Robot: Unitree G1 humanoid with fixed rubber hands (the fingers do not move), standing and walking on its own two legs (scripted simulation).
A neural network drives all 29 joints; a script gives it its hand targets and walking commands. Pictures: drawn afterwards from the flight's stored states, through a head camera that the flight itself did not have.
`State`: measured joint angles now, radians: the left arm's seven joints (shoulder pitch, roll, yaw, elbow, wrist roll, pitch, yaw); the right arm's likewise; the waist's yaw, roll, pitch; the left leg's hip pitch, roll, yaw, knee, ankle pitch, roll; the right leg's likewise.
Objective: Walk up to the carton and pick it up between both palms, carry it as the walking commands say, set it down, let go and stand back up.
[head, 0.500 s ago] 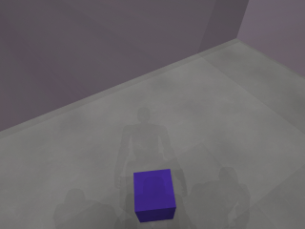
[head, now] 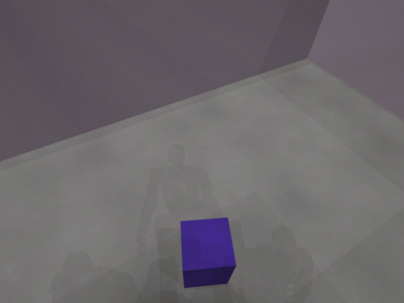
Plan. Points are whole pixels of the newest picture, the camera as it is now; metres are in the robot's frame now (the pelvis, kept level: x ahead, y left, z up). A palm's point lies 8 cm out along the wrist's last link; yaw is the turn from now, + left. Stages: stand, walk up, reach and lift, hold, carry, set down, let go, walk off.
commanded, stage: walk up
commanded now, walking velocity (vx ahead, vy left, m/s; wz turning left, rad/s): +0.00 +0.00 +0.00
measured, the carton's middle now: (205, 254) +0.40 -0.02 -0.63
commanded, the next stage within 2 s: stand in 0.06 s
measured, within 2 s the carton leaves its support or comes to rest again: neither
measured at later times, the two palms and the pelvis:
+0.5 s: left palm out of the picture -0.04 +0.20 -0.14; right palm out of the picture -0.03 -0.23 -0.15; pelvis -0.01 -0.02 +0.00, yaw +1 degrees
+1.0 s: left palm (110, 301) +0.14 +0.20 -0.12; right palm (321, 291) +0.17 -0.25 -0.13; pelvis -0.03 -0.03 -0.02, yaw +2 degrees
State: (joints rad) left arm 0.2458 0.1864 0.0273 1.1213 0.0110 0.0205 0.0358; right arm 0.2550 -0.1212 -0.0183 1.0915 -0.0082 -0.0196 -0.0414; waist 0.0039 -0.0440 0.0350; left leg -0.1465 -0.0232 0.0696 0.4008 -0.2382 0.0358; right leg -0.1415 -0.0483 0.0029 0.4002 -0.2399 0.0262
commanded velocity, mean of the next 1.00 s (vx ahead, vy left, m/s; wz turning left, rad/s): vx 0.00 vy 0.00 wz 0.00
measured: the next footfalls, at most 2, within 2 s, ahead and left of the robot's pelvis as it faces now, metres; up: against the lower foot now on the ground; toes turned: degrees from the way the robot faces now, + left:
none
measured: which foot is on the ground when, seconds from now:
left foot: down 0.00-1.00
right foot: down 0.00-1.00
